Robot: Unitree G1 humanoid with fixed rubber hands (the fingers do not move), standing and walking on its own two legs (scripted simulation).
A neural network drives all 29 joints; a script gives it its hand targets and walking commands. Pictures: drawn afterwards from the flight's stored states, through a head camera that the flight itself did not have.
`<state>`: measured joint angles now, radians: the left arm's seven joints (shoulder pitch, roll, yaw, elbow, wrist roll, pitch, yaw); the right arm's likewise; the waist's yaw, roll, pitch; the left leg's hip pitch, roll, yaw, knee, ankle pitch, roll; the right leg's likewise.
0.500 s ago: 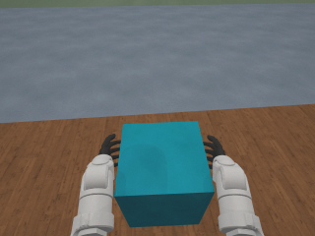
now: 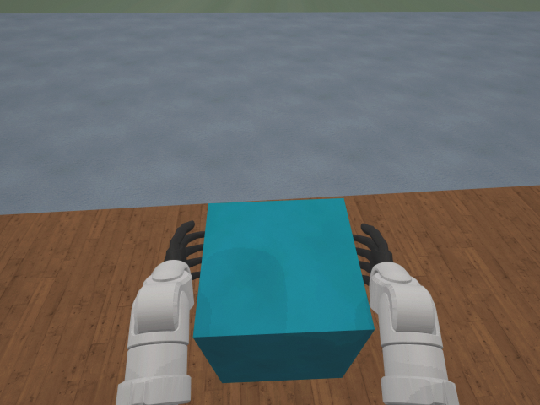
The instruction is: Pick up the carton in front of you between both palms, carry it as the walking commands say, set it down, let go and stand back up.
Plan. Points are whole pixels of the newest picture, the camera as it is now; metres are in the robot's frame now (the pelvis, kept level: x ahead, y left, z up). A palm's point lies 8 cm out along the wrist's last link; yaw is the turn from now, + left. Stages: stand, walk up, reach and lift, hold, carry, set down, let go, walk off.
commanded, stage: carry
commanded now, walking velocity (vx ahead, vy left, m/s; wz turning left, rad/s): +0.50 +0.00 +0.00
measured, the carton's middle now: (279, 296) +0.29 +0.00 +0.01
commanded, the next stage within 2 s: none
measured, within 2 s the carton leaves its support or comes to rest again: neither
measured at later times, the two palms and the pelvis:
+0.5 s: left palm (208, 168) +0.51 +0.13 +0.10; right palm (363, 177) +0.49 -0.17 +0.10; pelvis +0.23 +0.00 +0.01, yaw -2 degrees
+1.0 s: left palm (233, 101) +0.81 +0.11 +0.10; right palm (345, 104) +0.82 -0.19 +0.09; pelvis +0.56 -0.06 +0.02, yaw +2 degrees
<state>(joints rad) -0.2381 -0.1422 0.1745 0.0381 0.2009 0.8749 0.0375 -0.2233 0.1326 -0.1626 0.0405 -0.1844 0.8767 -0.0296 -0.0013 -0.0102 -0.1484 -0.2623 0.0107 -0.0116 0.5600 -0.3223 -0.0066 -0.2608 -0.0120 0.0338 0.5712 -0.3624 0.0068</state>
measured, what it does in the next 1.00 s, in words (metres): walks ahead: left foot, then right foot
